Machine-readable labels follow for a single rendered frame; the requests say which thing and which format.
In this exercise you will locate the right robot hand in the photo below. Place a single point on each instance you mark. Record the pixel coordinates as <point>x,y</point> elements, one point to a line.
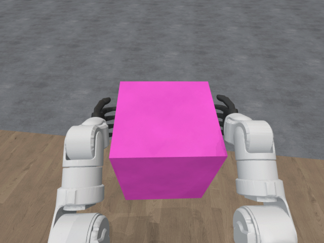
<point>226,110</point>

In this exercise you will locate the carton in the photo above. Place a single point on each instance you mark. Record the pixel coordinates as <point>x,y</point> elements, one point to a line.
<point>166,141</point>

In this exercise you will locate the robot left forearm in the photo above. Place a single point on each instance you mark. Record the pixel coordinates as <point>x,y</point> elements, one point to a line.
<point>81,176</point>

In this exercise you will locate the robot right upper arm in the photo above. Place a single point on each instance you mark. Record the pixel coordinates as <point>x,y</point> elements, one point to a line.
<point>262,224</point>

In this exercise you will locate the left robot hand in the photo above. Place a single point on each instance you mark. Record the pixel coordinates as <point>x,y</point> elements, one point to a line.
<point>99,111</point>

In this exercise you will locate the robot right forearm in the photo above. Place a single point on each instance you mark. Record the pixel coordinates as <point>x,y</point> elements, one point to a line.
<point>253,142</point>

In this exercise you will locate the robot left upper arm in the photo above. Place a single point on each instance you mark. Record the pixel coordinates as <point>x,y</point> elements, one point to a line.
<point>81,228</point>

